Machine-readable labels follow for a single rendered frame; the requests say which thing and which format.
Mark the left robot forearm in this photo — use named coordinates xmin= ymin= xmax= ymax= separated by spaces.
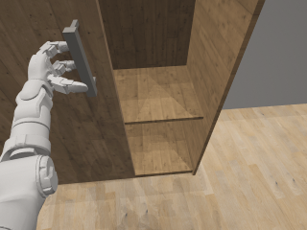
xmin=0 ymin=80 xmax=54 ymax=163

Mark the wardrobe door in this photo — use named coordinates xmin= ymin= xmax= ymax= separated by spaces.
xmin=0 ymin=0 xmax=135 ymax=185

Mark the left robot upper arm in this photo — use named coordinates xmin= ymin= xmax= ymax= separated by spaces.
xmin=0 ymin=154 xmax=59 ymax=230

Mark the handle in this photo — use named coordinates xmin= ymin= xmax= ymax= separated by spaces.
xmin=62 ymin=19 xmax=98 ymax=98

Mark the robot left hand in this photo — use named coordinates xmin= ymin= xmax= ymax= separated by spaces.
xmin=28 ymin=41 xmax=88 ymax=95

